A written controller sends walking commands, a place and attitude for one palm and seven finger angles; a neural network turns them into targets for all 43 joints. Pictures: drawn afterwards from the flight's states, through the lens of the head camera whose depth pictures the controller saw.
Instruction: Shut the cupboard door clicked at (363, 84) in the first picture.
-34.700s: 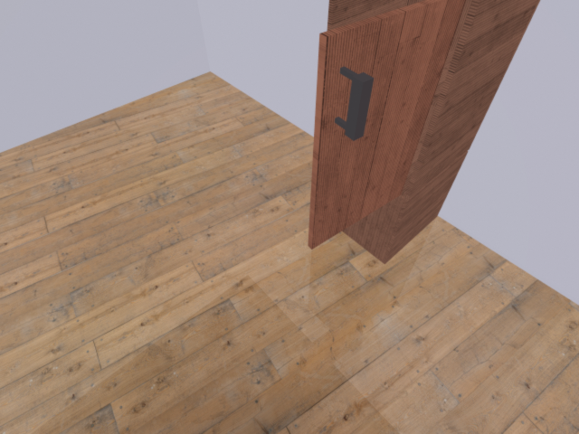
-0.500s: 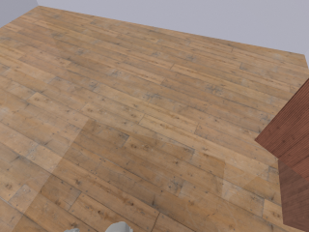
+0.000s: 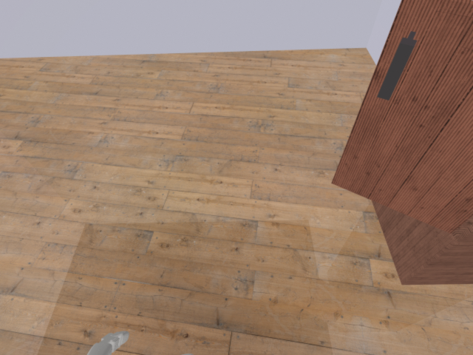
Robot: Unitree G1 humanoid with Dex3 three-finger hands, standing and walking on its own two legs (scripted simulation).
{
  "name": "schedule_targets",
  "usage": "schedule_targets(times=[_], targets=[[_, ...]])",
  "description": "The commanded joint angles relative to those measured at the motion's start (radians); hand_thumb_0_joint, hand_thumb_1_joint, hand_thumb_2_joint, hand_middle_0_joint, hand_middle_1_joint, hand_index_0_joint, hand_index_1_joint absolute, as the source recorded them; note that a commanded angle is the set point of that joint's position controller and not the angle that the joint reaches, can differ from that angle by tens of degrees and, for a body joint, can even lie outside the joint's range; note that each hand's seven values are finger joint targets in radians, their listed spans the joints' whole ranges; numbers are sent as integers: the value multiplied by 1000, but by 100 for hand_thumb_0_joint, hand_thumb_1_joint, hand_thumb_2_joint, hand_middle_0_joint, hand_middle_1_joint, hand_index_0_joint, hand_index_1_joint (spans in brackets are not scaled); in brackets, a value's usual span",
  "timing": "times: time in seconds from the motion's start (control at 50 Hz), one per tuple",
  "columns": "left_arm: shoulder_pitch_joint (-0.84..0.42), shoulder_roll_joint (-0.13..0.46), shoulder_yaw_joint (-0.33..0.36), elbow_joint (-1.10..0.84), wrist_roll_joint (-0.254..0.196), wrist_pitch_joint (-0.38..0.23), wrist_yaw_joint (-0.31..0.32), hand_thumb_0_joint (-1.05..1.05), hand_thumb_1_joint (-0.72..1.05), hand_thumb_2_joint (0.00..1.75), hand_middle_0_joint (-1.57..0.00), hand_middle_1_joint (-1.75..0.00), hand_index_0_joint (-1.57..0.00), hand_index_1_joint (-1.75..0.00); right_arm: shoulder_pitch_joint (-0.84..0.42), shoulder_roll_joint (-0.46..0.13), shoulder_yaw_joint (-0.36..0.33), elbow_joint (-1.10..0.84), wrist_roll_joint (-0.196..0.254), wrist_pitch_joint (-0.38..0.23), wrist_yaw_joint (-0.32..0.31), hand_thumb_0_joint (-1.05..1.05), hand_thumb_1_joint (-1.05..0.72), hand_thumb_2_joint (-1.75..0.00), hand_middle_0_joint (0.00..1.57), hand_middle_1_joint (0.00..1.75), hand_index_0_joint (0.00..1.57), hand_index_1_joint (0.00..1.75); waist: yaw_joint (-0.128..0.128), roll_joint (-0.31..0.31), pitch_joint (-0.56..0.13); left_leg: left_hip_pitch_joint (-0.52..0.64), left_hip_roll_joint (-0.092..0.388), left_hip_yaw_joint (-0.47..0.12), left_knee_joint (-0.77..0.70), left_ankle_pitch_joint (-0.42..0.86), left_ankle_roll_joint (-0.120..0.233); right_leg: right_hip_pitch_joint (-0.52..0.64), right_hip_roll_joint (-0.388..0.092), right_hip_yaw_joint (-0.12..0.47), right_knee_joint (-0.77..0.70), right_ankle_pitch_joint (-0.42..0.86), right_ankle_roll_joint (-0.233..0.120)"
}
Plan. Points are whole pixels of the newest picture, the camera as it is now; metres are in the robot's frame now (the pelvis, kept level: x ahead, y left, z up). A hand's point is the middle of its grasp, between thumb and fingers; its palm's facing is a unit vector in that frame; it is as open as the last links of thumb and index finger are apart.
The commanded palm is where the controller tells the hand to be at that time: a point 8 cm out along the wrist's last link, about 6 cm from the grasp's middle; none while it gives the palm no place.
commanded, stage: turn to face it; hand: left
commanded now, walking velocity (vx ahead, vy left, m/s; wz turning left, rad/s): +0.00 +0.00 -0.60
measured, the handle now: (398, 65) +0.64 -0.32 +0.14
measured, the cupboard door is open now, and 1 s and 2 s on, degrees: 58 58 58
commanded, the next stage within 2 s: take the last steps up to it in 0.74 s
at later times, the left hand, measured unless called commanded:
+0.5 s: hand (133, 347) +0.16 +0.22 -0.16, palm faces -0.24 -0.95 -0.19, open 7.4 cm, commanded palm none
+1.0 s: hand (170, 338) +0.17 +0.15 -0.15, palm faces -0.41 -0.89 -0.20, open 7.4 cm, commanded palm none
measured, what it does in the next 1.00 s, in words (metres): steps on the spot, turning right: left foot, then right foot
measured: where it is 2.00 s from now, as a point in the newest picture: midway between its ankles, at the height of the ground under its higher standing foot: outside the picture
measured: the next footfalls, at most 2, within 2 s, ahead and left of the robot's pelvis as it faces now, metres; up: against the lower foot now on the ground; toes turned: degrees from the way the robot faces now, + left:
left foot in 0.32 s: +0.10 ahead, +0.13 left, +0.00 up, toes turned -9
right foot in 0.70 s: +0.01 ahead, -0.11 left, +0.00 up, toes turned -24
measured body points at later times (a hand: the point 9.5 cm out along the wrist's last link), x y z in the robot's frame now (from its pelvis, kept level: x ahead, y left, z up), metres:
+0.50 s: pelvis +0.03 +0.03 +0.02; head +0.07 +0.06 +0.46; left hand +0.17 +0.27 -0.14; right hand +0.03 -0.23 -0.11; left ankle +0.06 +0.14 -0.73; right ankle -0.04 -0.09 -0.65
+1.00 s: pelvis +0.04 +0.00 +0.02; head +0.06 -0.01 +0.46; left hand +0.19 +0.19 -0.13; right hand -0.05 -0.24 -0.13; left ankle +0.09 +0.11 -0.69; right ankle -0.03 -0.09 -0.73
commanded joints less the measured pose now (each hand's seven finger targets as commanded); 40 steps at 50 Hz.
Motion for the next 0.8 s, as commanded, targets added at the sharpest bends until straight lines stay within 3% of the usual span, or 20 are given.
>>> schedule_targets(times=[0.0, 0.04, 0.08, 0.14, 0.2, 0.26, 0.28, 0.3, 0.32, 0.34, 0.4, 0.46, 0.58, 0.64, 0.66, 0.68, 0.7, 0.72, 0.76, 0.78], targets=[[80, 223, 69, -40, -6, -17, 47, 0, 90, 90, -20, -30, -20, -30, -79, -93, -31, -115, 7, -20, -14, 0, -90, -90, 20, 30, 20, 30, 53, -320, -61, -329, -41, -151, 343, -29, -15, 176, -319, 441, -295, 349, -194], [18, 185, 53, -66, -7, -17, 43, 0, 90, 90, -20, -30, -20, -30, -62, -95, -34, -96, 2, -18, -4, 0, -90, -90, 20, 30, 20, 30, 16, -270, -50, -245, -46, -148, 306, 70, -26, 79, -246, 314, -285, 311, -149], [15, 189, 54, -67, -2, -21, 40, 0, 90, 90, -20, -30, -20, -30, -53, -81, -33, -88, 3, -17, 3, 0, -90, -90, 20, 30, 20, 30, 9, -219, -69, -182, -75, -126, 216, 96, -30, 54, -211, 293, -277, 287, -135], [58, 204, 57, -56, 0, -19, 36, 0, 90, 90, -20, -30, -20, -30, -81, -69, -30, -101, 5, -21, 1, 0, -90, -90, 20, 30, 20, 30, 31, -214, -81, -150, -107, -115, 76, 79, -31, 69, -207, 348, -269, 251, -148], [73, 215, 65, -51, 0, -17, 36, 0, 90, 90, -20, -30, -20, -30, -80, -66, -25, -110, 12, -36, -7, 0, -90, -90, 20, 30, 20, 30, 37, -225, -114, -88, -131, -113, -84, 62, -24, 103, -210, 400, -212, 383, -154], [31, 192, 60, -52, -13, -8, 37, 0, 90, 90, -20, -30, -20, -30, 19, -86, -25, -77, 16, -52, -21, 0, -90, -90, 20, 30, 20, 30, -16, -210, -148, 146, -131, -118, -369, 271, -13, 2, -149, 390, -105, 392, -74], [38, 145, 50, -64, -19, -4, 35, 0, 90, 90, -20, -30, -20, -30, 49, -139, -33, -70, 12, -62, -23, 0, -90, -90, 20, 30, 20, 30, -24, -66, -170, 263, -15, -232, -471, 320, 17, -110, -57, 314, -12, 231, -19], [71, 87, 39, -75, -29, 0, 26, 0, 90, 90, -20, -30, -20, -30, 70, -234, -47, -76, -5, -65, -27, 0, -90, -90, 20, 30, 20, 30, -19, 215, -181, 347, 223, -471, -510, 477, 124, -271, 68, 167, 190, -168, 43], [41, 107, 40, -84, -17, 1, 26, 0, 90, 90, -20, -30, -20, -30, 89, -234, -44, -80, -12, -59, -31, 0, -90, -90, 20, 30, 20, 30, -34, 193, -158, 276, 318, -505, -511, 570, 211, -262, 41, 120, 397, -328, 52], [49, 111, 45, -78, -10, 4, 22, 0, 90, 90, -20, -30, -20, -30, 48, -204, -34, -91, -18, -59, -32, 0, -90, -90, 20, 30, 20, 30, -9, 110, -142, 222, 288, -440, -512, 581, 228, -252, 7, 133, 497, -283, 56], [40, 102, 46, -51, -7, 14, 3, 0, 90, 90, -20, -30, -20, -30, -25, -157, -16, -109, -17, -61, -36, 0, -90, -90, 20, 30, 20, 30, 21, 143, -78, 187, 185, -266, -488, 714, 197, -262, -23, 92, 540, -195, 81], [38, 76, 34, -45, -10, 23, -1, 0, 90, 90, -20, -30, -20, -30, 9, -148, -17, -90, -12, -57, -35, 0, -90, -90, 20, 30, 20, 30, 14, 133, -104, 231, 144, -171, -470, 717, 186, -229, -23, 47, 454, -144, 89], [-4, 58, 18, -51, -7, 12, 3, 0, 90, 90, -20, -30, -20, -30, 53, -162, -30, -50, -13, -48, -23, 0, -90, -90, 20, 30, 20, 30, -14, 164, -102, 211, 164, -152, -440, 642, 195, -97, -10, -9, 167, -141, 70], [80, 72, 24, -21, -7, -1, 9, 0, 90, 90, -20, -30, -20, -30, 33, -166, -39, -39, -3, -43, -18, 0, -90, -90, 20, 30, 20, 30, 32, 99, -136, 144, 130, -99, -330, 570, 131, 99, 4, -25, -122, 104, 49], [125, 116, 33, -6, -2, -9, 15, 0, 90, 90, -20, -30, -20, -30, 29, -140, -38, -39, 5, -43, -13, 0, -90, -90, 20, 30, 20, 30, 52, 9, -147, 58, 84, -58, -243, 433, 79, 206, -65, 66, -221, 199, 24], [162, 218, 50, 5, 8, -22, 30, 0, 90, 90, -20, -30, -20, -30, 24, -58, -23, -66, 12, -41, -7, 0, -90, -90, 20, 30, 20, 30, 65, -283, -149, -153, -52, 35, -64, 81, 16, 331, -293, 351, -299, 390, -55], [200, 258, 54, 19, -3, -24, 36, 0, 90, 90, -20, -30, -20, -30, -48, -62, -16, -88, 7, -29, -12, 0, -90, -90, 20, 30, 20, 30, 103, -323, -111, -208, -99, -45, 122, -164, 7, 228, -410, 462, -301, 518, -174], [175, 245, 48, 14, -4, -22, 41, 0, 90, 90, -20, -30, -20, -30, -42, -60, -18, -80, 7, -21, -12, 0, -90, -90, 20, 30, 20, 30, 81, -243, -87, -222, -88, -120, 224, -117, 16, 167, -394, 420, -305, 395, -212], [75, 179, 44, 5, -1, -25, 51, 0, 90, 90, -20, -30, -20, -30, -19, -68, -26, -39, 4, -16, -12, 0, -90, -90, 20, 30, 20, 30, 32, -314, -35, -269, -78, -152, 304, -17, 9, 130, -307, 382, -321, 319, -189], [44, 156, 37, -2, -5, -24, 54, 0, 90, 90, -20, -30, -20, -30, -9, -68, -26, -22, 3, -18, -6, 0, -90, -90, 20, 30, 20, 30, 19, -264, -32, -239, -66, -154, 301, 41, 5, 103, -274, 311, -312, 319, -166]])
